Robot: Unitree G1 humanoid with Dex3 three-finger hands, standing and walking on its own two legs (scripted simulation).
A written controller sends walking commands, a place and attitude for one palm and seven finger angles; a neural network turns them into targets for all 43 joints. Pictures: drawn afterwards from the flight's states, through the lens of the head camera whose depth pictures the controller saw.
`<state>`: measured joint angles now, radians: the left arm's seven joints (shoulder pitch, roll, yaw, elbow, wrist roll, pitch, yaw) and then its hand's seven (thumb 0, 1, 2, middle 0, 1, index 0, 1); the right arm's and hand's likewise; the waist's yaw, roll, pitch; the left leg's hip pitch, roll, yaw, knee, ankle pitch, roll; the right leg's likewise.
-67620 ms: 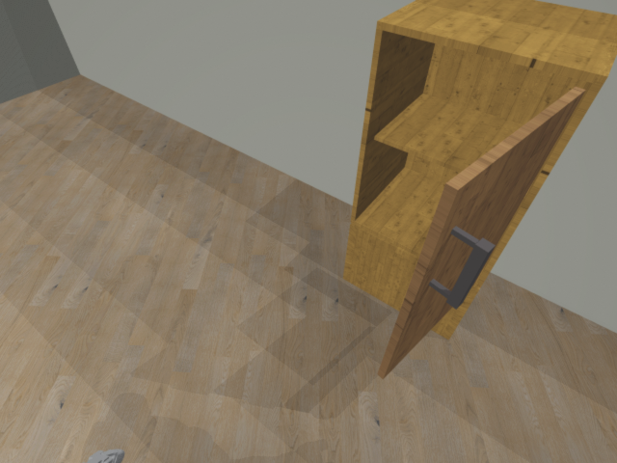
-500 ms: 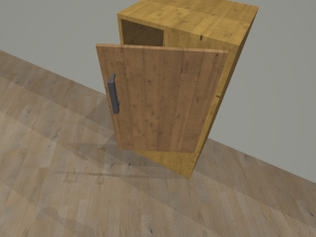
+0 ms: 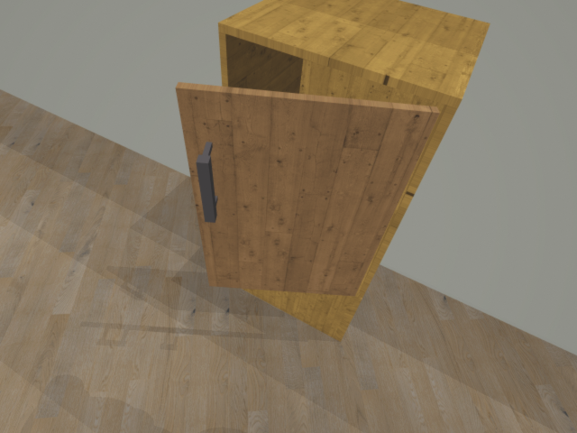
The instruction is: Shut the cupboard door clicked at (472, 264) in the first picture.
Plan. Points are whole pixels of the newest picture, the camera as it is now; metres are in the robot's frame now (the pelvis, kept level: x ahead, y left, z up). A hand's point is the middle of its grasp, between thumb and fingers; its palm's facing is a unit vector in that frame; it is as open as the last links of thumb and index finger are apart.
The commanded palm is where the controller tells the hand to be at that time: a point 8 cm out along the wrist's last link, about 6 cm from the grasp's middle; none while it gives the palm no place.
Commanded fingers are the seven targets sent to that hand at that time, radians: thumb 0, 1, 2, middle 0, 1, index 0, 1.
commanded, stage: shuffle to correct the standing spot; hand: left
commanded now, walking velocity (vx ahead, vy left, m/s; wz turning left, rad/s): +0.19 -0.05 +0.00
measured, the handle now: (209, 183) +0.51 +0.18 +0.02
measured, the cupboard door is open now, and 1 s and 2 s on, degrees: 26 26 26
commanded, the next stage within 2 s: come to a stop and stand still in 0.12 s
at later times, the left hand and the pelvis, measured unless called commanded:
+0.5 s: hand (204, 384) +0.22 +0.15 -0.16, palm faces +0.04 -0.98 -0.20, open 7.4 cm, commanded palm none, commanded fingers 0.00 0.90 0.90 -0.20 -0.30 -0.20 -0.30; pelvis +0.12 -0.03 +0.00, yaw +4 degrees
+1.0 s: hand out of the picture +0.08 +0.24 -0.15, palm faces +0.09 -0.95 -0.31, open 7.4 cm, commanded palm none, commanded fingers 0.00 0.90 0.90 -0.20 -0.30 -0.20 -0.30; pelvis +0.07 +0.03 +0.00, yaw +0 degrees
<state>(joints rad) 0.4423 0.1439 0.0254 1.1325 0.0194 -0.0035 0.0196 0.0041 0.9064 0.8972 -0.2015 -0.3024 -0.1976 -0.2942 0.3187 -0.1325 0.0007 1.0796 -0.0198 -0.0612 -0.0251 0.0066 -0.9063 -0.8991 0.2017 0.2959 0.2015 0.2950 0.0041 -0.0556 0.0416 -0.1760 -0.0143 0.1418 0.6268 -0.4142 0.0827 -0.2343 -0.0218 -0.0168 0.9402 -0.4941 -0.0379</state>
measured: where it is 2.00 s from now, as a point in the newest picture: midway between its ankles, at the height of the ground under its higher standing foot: outside the picture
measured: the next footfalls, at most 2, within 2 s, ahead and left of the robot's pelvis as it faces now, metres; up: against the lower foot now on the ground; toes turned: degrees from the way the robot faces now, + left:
right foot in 0.40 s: +0.26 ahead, -0.12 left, +0.00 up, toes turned -2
left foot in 0.78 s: +0.09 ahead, +0.14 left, +0.00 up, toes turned +2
